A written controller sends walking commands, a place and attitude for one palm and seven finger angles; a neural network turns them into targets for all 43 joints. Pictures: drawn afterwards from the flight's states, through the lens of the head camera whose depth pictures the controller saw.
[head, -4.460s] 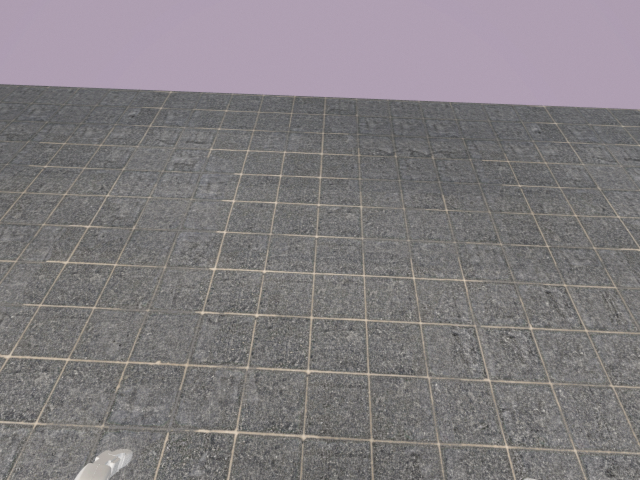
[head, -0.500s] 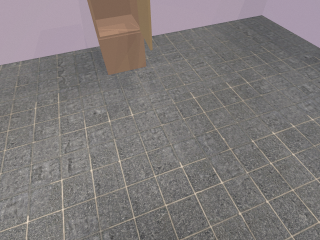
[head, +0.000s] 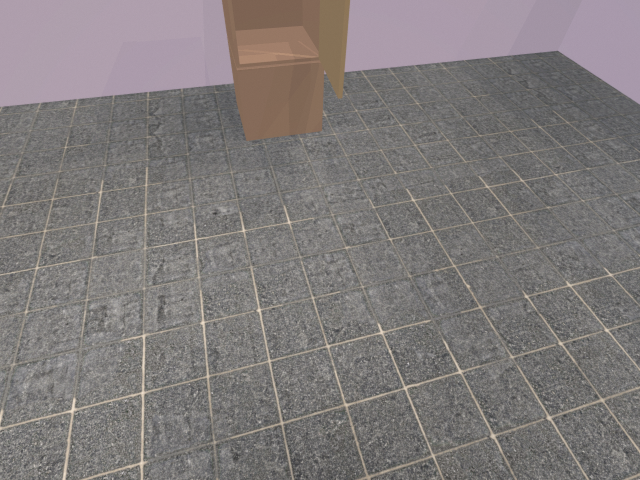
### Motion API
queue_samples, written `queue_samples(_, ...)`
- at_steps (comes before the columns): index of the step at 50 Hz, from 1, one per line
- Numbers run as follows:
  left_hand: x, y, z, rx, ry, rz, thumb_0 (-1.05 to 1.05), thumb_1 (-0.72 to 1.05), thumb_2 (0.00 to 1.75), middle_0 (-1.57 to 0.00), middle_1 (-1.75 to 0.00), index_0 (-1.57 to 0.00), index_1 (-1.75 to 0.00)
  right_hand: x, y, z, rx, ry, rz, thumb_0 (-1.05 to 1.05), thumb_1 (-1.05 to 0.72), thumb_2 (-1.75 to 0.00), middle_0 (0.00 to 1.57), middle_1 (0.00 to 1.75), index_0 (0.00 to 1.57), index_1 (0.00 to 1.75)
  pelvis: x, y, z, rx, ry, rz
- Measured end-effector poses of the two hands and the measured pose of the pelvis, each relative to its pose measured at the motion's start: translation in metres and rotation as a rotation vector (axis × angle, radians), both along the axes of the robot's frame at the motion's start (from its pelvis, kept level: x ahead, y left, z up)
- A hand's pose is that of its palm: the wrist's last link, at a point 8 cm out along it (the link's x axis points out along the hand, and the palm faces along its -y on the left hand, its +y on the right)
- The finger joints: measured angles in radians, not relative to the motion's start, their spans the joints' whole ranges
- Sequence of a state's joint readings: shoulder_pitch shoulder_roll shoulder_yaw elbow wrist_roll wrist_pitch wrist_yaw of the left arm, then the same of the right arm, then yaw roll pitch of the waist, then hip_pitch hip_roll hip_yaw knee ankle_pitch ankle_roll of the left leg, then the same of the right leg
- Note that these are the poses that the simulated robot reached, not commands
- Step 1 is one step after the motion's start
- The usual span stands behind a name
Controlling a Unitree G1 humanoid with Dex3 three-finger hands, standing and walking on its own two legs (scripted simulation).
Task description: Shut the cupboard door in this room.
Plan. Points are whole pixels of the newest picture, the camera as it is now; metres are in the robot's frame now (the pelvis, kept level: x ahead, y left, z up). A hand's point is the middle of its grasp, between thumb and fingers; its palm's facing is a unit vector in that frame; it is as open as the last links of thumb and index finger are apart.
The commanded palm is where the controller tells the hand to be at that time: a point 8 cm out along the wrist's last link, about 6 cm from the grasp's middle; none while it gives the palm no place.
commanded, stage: stand and wait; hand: left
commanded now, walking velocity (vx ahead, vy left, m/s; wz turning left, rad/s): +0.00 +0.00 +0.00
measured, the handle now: out of the picture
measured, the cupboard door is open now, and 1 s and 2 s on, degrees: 87 87 87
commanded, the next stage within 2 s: turn or walk to find it in 0.36 s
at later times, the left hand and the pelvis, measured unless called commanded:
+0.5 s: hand out of the picture +0.03 +0.17 -0.15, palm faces +0.08 -0.97 -0.23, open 7.3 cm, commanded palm none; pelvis -0.01 -0.02 +0.01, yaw +3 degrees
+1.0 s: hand out of the picture +0.07 +0.23 -0.16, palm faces +0.18 -0.97 -0.18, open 7.4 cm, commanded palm none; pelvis +0.08 +0.05 +0.01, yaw +9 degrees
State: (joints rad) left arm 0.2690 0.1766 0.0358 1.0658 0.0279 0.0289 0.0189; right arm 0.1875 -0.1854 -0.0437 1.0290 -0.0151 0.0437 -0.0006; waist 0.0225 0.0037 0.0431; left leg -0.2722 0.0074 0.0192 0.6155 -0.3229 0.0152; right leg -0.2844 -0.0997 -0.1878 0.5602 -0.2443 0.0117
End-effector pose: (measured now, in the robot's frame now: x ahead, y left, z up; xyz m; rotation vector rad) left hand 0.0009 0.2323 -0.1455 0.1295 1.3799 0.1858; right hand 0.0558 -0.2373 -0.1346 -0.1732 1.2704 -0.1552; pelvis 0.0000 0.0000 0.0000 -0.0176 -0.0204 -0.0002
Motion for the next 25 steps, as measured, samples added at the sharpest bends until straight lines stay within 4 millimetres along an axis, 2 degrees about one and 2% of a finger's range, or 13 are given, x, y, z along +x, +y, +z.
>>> queue_samples(4, 0.006, 0.014, -0.005, -0.002, -0.014, 0.006, 0.00, 0.91, 0.89, -0.20, -0.30, -0.20, -0.30, -0.018, 0.007, 0.003, -0.019, 0.033, -0.004, 0.01, -0.91, -0.89, 0.20, 0.29, 0.20, 0.30, -0.002, 0.009, -0.001, 0.011, -0.002, 0.004)
queue_samples(8, 0.019, 0.021, 0.004, 0.011, -0.033, -0.010, 0.01, 0.91, 0.90, -0.20, -0.30, -0.20, -0.30, -0.036, 0.015, 0.007, -0.018, 0.056, -0.019, 0.01, -0.91, -0.89, 0.20, 0.29, 0.20, 0.30, -0.003, 0.012, 0.007, 0.009, 0.000, 0.019)
queue_samples(12, 0.034, 0.019, 0.016, 0.025, -0.083, -0.019, 0.01, 0.91, 0.90, -0.19, -0.30, -0.20, -0.30, -0.051, 0.021, 0.006, 0.006, 0.090, -0.021, 0.01, -0.91, -0.89, 0.20, 0.29, 0.20, 0.30, -0.004, 0.010, 0.012, 0.010, 0.001, 0.031)
queue_samples(16, 0.044, 0.008, 0.022, 0.039, -0.127, -0.031, 0.00, 0.91, 0.90, -0.19, -0.30, -0.20, -0.30, -0.062, 0.020, -0.003, 0.043, 0.104, -0.028, 0.01, -0.91, -0.89, 0.20, 0.29, 0.20, 0.30, -0.008, 0.001, 0.011, 0.031, -0.002, 0.033)
queue_samples(21, 0.034, -0.014, 0.026, 0.043, -0.133, -0.043, 0.00, 0.91, 0.90, -0.19, -0.30, -0.20, -0.30, -0.070, 0.013, -0.013, 0.087, 0.103, -0.040, 0.01, -0.91, -0.89, 0.20, 0.29, 0.20, 0.30, -0.012, -0.011, 0.010, 0.031, -0.023, 0.037)
queue_samples(25, 0.015, -0.019, 0.025, 0.038, -0.123, 0.003, 0.00, 0.93, 0.89, -0.20, -0.30, -0.20, -0.30, -0.074, 0.007, -0.010, 0.089, 0.130, -0.015, 0.01, -0.91, -0.89, 0.20, 0.29, 0.20, 0.30, -0.009, -0.018, 0.012, 0.032, -0.018, 0.051)
